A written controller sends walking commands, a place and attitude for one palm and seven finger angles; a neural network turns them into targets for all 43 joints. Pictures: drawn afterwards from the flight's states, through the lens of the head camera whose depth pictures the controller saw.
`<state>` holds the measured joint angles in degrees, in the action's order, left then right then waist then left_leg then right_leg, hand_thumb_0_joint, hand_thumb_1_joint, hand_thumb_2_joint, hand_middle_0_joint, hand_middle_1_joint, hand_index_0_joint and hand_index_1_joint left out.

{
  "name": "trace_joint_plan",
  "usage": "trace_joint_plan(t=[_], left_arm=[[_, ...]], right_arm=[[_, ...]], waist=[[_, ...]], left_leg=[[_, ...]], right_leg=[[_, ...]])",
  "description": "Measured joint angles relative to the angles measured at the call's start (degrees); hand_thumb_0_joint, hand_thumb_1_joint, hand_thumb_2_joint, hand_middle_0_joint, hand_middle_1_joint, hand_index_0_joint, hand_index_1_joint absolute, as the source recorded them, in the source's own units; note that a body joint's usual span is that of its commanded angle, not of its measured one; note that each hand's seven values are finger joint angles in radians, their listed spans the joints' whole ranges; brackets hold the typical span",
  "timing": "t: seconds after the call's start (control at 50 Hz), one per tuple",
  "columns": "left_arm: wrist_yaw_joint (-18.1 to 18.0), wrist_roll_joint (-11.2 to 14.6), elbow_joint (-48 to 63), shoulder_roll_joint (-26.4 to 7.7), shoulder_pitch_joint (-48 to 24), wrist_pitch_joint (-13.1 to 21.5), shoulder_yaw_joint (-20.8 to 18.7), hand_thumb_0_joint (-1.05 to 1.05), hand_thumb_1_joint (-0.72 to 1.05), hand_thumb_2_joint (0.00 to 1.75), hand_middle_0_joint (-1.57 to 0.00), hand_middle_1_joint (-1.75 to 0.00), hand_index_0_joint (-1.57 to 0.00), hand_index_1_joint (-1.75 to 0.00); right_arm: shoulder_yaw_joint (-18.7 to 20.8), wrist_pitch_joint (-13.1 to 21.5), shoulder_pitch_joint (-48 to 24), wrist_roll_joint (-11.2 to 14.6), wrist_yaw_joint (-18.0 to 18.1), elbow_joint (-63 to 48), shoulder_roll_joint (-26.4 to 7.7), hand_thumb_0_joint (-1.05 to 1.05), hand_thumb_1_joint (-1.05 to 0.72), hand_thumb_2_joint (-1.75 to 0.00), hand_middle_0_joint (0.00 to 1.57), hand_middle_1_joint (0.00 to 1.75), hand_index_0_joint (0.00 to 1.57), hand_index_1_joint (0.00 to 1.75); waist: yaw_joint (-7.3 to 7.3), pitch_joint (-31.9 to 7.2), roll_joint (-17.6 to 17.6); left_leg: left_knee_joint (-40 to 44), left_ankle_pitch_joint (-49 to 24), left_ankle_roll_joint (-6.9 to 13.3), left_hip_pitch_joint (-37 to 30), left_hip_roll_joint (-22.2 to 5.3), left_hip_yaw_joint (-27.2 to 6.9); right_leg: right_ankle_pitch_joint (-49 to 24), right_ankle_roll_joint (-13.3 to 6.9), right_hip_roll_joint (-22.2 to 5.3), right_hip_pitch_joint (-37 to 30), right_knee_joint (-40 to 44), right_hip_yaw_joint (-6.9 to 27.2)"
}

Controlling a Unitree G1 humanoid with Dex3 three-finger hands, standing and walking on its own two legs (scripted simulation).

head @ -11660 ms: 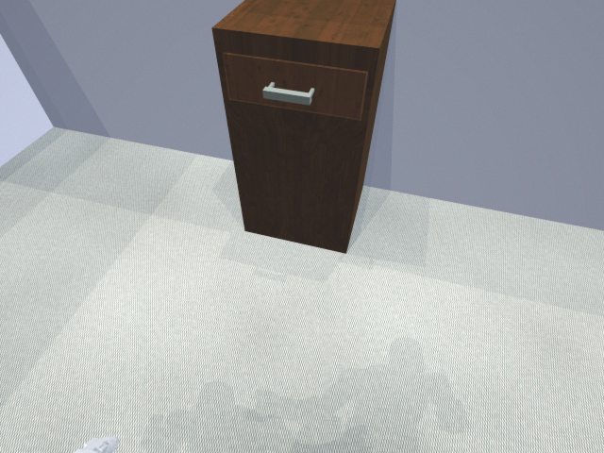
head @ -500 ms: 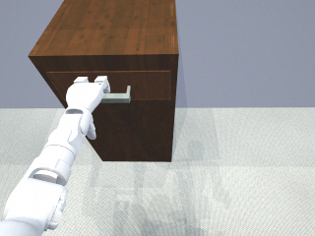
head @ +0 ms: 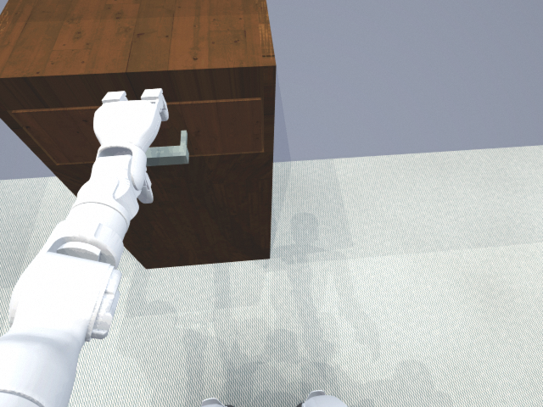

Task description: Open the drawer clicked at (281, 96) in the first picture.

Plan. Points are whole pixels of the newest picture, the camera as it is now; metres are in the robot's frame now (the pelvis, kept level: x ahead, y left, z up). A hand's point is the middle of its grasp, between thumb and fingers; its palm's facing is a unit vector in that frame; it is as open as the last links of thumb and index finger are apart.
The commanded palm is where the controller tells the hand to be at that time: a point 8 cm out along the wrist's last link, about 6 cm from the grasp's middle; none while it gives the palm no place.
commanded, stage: move the hooked fingers above the handle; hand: left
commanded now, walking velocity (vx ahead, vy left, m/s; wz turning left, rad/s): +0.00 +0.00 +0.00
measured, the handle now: (149, 147) +0.57 +0.17 -0.02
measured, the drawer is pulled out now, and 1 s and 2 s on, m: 0.00 0.00 0.00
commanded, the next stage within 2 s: lower the fingers behind the handle in 0.76 s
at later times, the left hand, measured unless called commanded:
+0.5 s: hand (134, 151) +0.51 +0.17 +0.04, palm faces -0.03 -0.05 -1.00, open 13.8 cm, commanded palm +0.50 +0.17 +0.10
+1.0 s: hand (138, 153) +0.51 +0.17 +0.03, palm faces -0.07 -0.04 -1.00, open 13.9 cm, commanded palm +0.50 +0.17 +0.08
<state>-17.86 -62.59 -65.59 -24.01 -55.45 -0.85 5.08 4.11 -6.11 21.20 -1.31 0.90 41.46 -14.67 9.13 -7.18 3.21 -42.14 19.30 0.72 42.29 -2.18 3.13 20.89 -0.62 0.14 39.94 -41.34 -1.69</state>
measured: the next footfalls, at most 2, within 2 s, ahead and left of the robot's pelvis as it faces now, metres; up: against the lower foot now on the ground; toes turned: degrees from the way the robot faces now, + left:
none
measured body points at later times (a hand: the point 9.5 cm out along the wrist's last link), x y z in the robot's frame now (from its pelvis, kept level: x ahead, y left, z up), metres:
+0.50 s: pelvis +0.00 +0.01 +0.00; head +0.11 +0.00 +0.44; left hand +0.51 +0.17 +0.10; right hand -0.01 -0.27 -0.13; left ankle +0.00 +0.11 -0.71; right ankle -0.02 -0.11 -0.71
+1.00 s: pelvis +0.00 +0.00 +0.00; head +0.12 -0.01 +0.43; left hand +0.51 +0.17 +0.09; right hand -0.02 -0.27 -0.13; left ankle +0.00 +0.11 -0.71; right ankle -0.02 -0.11 -0.71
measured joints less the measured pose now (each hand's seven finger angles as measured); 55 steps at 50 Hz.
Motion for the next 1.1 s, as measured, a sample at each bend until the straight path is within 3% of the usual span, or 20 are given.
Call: trace_joint_plan(t=[0.1,0.22,0.34,0.44,0.56,0.68,0.8,0.94,1.1], left_arm=[[0.95,0.37,-0.92,-0.54,-1.35,-0.48,-1.41,0.0,-0.49,0.3,-0.32,-1.2,-0.32,-1.2],[1.81,0.13,0.74,-1.88,1.31,0.85,-3.79,0.0,-0.49,0.3,-0.32,-1.2,-0.32,-1.2],[2.15,0.62,3.21,-2.41,3.74,2.08,-1.99,0.0,-0.49,0.3,-0.32,-1.2,-0.32,-1.2],[1.19,1.29,3.95,-0.34,3.05,2.89,1.0,0.0,-0.49,0.3,-0.32,-1.2,-0.32,-1.2],[-0.68,0.55,1.18,1.14,0.5,0.71,1.07,0.0,-0.49,0.3,-0.32,-1.2,-0.32,-1.2],[0.36,0.65,-1.13,0.64,-1.13,-1.42,0.07,0.0,-0.49,0.3,-0.32,-1.2,-0.32,-1.2],[2.25,0.72,0.72,-0.88,0.55,0.66,-1.29,0.0,-0.49,0.3,-0.32,-1.2,-0.32,-1.2],[1.25,0.79,1.21,-1.08,1.38,1.9,-0.04,0.0,-0.49,0.3,-0.32,-1.2,-0.32,-1.2],[0.2,0.53,-0.33,-1.23,0.94,2.25,-1.1,0.0,-0.49,0.3,-0.32,-1.2,-0.32,-1.2]], right_arm=[[-0.14,0.0,0.98,-0.23,-0.13,0.01,0.18,0.0,-0.9,-0.9,0.2,0.3,0.2,0.3],[-0.51,-0.68,2.03,-0.22,0.1,-0.18,0.36,0.0,-0.9,-0.9,0.2,0.3,0.2,0.3],[0.12,-0.64,2.27,-0.16,0.05,0.11,0.64,0.0,-0.9,-0.9,0.2,0.3,0.2,0.3],[0.57,-0.47,1.2,-0.34,-0.53,1.09,0.5,0.0,-0.9,-0.9,0.2,0.3,0.2,0.3],[0.07,-0.39,-1.4,-0.38,-0.78,0.32,0.11,0.0,-0.9,-0.9,0.2,0.3,0.2,0.3],[-0.66,-0.38,-2.32,-0.04,-0.24,-1.26,0.25,0.0,-0.9,-0.9,0.2,0.3,0.2,0.3],[-0.8,-0.44,-0.76,-0.05,0.49,-1.67,0.6,0.0,-0.9,-0.9,0.2,0.3,0.2,0.3],[-0.36,-0.52,0.98,-0.16,0.25,0.16,0.53,0.0,-0.9,-0.9,0.2,0.3,0.2,0.3],[-0.18,-0.32,0.75,-0.51,0.23,0.76,0.07,0.0,-0.9,-0.9,0.2,0.3,0.2,0.3]], waist=[[0.74,-0.19,0.28],[0.61,-0.47,0.44],[-0.69,-0.23,0.37],[-1.7,-0.3,0.06],[-0.85,-0.59,-0.14],[-0.07,-0.31,0.02],[-0.17,-0.24,0.2],[-0.67,-0.13,0.42],[0.31,-0.39,0.27]], left_leg=[[-0.56,0.31,0.14,1.25,-0.3,0.46],[-0.25,0.57,0.28,0.82,-0.63,1.16],[0.01,0.52,0.36,0.2,-0.32,0.6],[-0.41,0.68,0.39,-0.09,0.16,-0.43],[-0.94,0.75,0.43,0.44,0.31,-0.64],[-0.72,0.59,0.43,0.53,0.09,-0.08],[-0.42,0.56,0.27,0.42,-0.17,0.24],[-0.88,0.77,0.06,0.9,-0.11,-0.4],[-1.9,1.08,-0.07,2.62,-0.32,-0.56]], right_leg=[[-0.09,0.16,0.27,1.35,-0.24,0.51],[-0.31,0.34,0.6,1.12,0.34,1.24],[-0.31,0.45,0.34,0.02,0.99,0.69],[0.08,0.5,-0.09,-0.92,0.97,-0.34],[0.26,0.49,-0.24,-0.44,0.37,-0.53],[0.05,0.49,-0.05,0.08,0.21,0.05],[-0.01,0.36,0.22,0.22,0.33,0.39],[0.39,0.14,0.19,0.41,-0.02,-0.22],[0.68,0.0,0.38,2.1,-0.97,-0.32]])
